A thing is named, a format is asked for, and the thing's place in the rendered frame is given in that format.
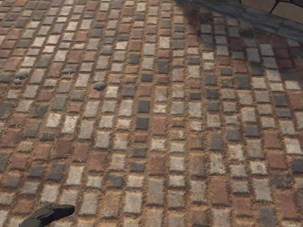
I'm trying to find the robot left hand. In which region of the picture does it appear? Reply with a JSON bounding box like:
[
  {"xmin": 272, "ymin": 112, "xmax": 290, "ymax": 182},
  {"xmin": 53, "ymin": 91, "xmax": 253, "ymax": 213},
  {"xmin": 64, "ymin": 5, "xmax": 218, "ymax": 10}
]
[{"xmin": 19, "ymin": 204, "xmax": 75, "ymax": 227}]

